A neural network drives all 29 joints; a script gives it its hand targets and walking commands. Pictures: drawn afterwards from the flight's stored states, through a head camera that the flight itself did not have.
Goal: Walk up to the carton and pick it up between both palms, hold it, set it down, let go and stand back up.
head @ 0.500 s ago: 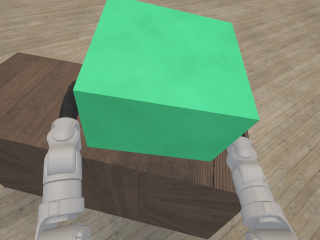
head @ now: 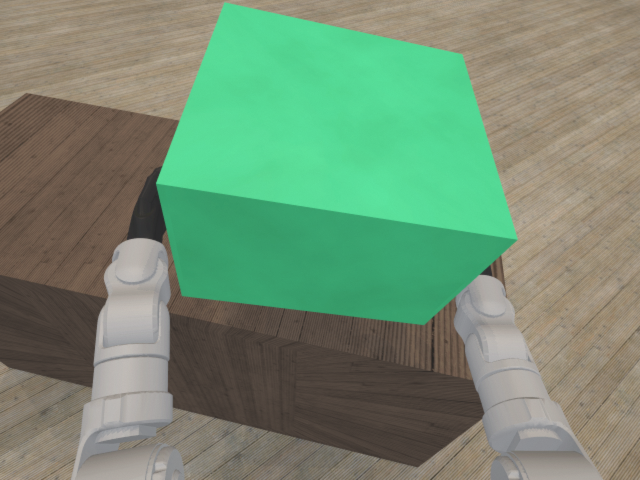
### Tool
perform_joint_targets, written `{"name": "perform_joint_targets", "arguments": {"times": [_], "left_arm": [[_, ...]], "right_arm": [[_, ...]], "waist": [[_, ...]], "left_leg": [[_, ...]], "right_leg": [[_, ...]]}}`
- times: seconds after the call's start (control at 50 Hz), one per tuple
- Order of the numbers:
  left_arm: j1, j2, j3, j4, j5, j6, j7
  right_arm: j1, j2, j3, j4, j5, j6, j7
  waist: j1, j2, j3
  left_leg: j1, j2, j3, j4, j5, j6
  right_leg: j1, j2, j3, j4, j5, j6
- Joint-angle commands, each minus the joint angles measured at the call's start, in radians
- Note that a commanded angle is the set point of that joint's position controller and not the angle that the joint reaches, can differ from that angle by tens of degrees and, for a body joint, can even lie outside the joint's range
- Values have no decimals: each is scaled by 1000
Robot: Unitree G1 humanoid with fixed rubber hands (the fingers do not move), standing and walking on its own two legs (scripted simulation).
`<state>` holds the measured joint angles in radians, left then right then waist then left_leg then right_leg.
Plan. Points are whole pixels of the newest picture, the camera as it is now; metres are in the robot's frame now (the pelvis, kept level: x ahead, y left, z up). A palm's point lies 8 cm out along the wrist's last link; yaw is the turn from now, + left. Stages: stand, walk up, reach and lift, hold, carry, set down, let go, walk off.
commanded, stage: set down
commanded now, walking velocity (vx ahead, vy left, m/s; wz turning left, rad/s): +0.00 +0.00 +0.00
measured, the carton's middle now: (328, 169) +0.44 -0.02 +0.16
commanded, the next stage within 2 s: none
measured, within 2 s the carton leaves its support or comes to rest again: neither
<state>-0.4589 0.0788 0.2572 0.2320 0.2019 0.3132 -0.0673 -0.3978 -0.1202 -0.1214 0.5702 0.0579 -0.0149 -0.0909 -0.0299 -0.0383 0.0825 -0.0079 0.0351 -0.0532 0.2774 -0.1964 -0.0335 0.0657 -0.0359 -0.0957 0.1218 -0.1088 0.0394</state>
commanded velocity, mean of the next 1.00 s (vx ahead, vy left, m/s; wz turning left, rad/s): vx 0.00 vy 0.00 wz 0.00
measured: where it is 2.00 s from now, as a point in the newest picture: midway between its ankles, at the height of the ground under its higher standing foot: outside the picture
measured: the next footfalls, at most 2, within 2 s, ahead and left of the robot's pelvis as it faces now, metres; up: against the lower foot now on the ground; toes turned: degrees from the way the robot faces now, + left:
none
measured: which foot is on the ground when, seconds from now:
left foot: down 0.00-1.00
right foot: down 0.00-1.00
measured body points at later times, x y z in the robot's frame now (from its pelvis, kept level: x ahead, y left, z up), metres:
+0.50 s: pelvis +0.00 +0.00 +0.00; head +0.03 +0.01 +0.45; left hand +0.42 +0.21 +0.11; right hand +0.39 -0.19 +0.07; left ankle -0.02 +0.13 -0.75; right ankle -0.02 -0.14 -0.75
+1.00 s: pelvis +0.01 +0.00 +0.00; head +0.07 +0.01 +0.45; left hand +0.45 +0.20 +0.08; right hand +0.41 -0.20 +0.04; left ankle -0.02 +0.13 -0.75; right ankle -0.02 -0.14 -0.75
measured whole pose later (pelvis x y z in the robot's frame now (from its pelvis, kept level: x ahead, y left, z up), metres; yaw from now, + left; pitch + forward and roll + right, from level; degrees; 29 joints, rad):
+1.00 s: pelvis +0.01 +0.00 +0.00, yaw +2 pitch +11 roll -1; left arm -0.80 0.14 0.36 0.94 0.16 -0.09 -0.06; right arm -0.63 -0.07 -0.41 0.87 -0.21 -0.15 -0.06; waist -0.03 0.02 -0.07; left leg -0.30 0.02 -0.09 0.25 -0.15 -0.02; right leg -0.20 -0.05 -0.13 0.08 -0.06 0.04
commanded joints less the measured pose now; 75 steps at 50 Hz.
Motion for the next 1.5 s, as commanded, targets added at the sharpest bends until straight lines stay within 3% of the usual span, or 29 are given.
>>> {"name": "perform_joint_targets", "arguments": {"times": [0.0,0.06,0.1,0.14,0.22,0.4,0.48,0.58,0.62,0.68,0.72,0.86,0.9,1.02,1.08,1.18,1.26,1.36,1.48], "left_arm": [[-500,-307,-320,-35,-50,-83,-105],[-558,-292,-267,61,-37,-97,-119],[-580,-296,-253,108,-36,-109,-123],[-602,-308,-249,111,-32,-139,-125],[-646,-315,-211,219,-18,-203,-135],[-731,-340,-211,342,-39,-279,-145],[-769,-368,-225,391,-48,-321,-139],[-726,-384,-200,452,-38,-324,-132],[-762,-380,-187,466,-27,-332,-132],[-786,-385,-199,458,-33,-356,-123],[-783,-397,-194,478,-26,-373,-123],[-816,-396,-175,600,-32,-425,-119],[-814,-389,-162,637,-39,-442,-120],[-900,-397,-187,687,-64,-508,-121],[-903,-401,-189,736,-82,-532,-124],[-951,-387,-200,793,-103,-562,-123],[-951,-394,-200,854,-109,-592,-125],[-997,-343,-156,909,-95,-612,-116],[-1018,-318,-131,952,-91,-634,-113]], "right_arm": [[-664,292,254,-240,-51,-97,145],[-696,314,193,-153,-91,-94,159],[-728,319,168,-155,-113,-105,164],[-743,340,159,-148,-128,-128,161],[-748,377,124,-75,-179,-152,153],[-789,395,77,-9,-234,-175,143],[-808,413,69,13,-245,-189,148],[-803,407,69,25,-247,-182,155],[-831,417,58,33,-256,-181,158],[-846,426,57,23,-267,-196,163],[-852,445,63,19,-271,-205,164],[-868,463,52,92,-288,-230,161],[-874,467,41,101,-297,-230,162],[-898,495,19,124,-331,-253,157],[-907,495,14,151,-342,-259,152],[-943,482,-19,169,-365,-257,153],[-940,504,-9,177,-358,-262,162],[-983,486,-70,207,-388,-246,177],[-1007,485,-121,206,-423,-240,187]], "waist": [[10,68,-472],[16,58,-458],[17,48,-486],[11,52,-543],[5,47,-587],[-28,64,-659],[-40,71,-682],[-29,60,-693],[-19,66,-688],[-13,86,-739],[-7,67,-775],[7,84,-783],[4,56,-798],[-19,80,-885],[-29,56,-906],[-57,71,-921],[-50,79,-953],[-36,86,-913],[-20,97,-962]], "left_leg": [[-31,-76,52,-22,413,-69],[-101,-82,59,-51,281,-52],[-117,-81,61,-52,271,-43],[-106,-85,58,-39,341,-41],[-185,-94,56,-51,343,-18],[-170,-81,40,-33,410,-26],[-146,-73,27,-7,509,-39],[-128,-67,15,5,571,-50],[-159,-63,15,-4,536,-48],[-131,-64,17,7,588,-49],[-130,-65,20,23,635,-42],[-209,-63,16,18,643,-30],[-237,-64,16,7,609,-20],[-290,-63,15,6,650,-18],[-315,-59,12,0,644,-9],[-282,-50,5,2,636,-21],[-288,-49,2,4,658,-23],[-316,-44,6,-17,567,-19],[-334,-46,12,-28,539,-14]], "right_leg": [[205,80,-17,91,361,18],[192,70,-18,95,297,23],[194,66,-24,100,303,24],[214,66,-20,115,399,26],[266,50,-8,135,490,34],[231,51,-20,122,498,17],[191,61,-22,114,528,5],[177,66,-25,99,525,-1],[160,62,-25,93,492,-7],[165,65,-20,102,542,-2],[177,66,-18,107,590,0],[177,52,1,123,634,2],[191,48,2,126,648,7],[212,35,16,143,725,0],[236,34,17,151,751,3],[156,39,11,126,659,-6],[136,37,14,121,684,-12],[76,38,3,115,591,-10],[49,37,1,109,579,-15]]}}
